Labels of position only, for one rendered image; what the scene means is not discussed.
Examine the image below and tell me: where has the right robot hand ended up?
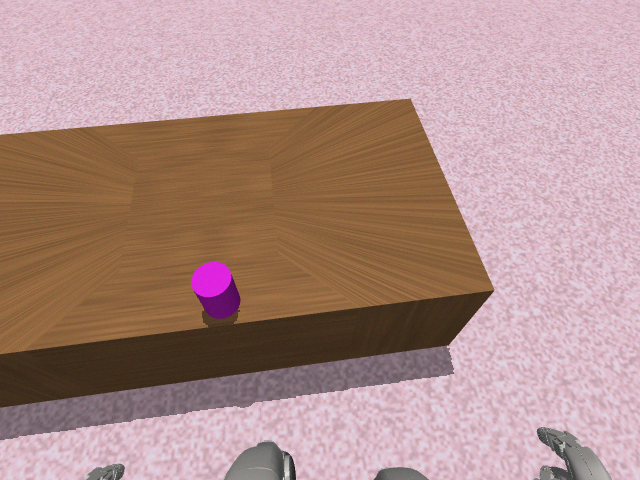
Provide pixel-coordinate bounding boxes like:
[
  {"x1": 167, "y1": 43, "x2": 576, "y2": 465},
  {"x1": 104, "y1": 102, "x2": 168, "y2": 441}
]
[{"x1": 533, "y1": 427, "x2": 612, "y2": 480}]

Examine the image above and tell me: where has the left robot hand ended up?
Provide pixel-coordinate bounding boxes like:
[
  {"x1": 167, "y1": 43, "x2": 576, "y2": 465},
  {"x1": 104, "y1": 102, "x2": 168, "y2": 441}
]
[{"x1": 85, "y1": 464, "x2": 125, "y2": 480}]

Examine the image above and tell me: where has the can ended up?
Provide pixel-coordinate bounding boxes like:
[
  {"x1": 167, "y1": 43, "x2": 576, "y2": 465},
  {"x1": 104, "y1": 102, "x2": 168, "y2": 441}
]
[{"x1": 191, "y1": 262, "x2": 240, "y2": 319}]

